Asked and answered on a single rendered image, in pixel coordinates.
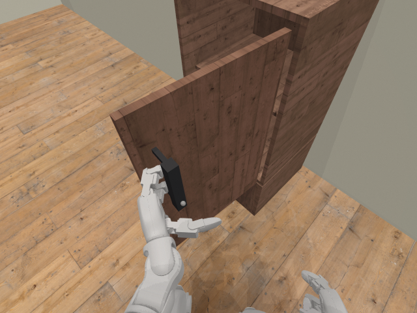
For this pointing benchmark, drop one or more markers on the handle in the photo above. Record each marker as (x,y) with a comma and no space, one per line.
(172,176)

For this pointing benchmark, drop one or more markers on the robot left thigh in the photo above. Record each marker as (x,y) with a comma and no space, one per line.
(183,302)

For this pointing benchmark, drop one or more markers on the left robot hand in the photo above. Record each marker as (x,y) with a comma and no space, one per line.
(152,215)

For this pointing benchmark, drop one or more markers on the right robot hand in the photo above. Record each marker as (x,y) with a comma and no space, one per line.
(329,300)

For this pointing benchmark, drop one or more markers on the cupboard door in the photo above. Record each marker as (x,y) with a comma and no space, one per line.
(213,123)

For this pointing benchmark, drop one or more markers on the robot left forearm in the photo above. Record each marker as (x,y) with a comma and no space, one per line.
(164,269)

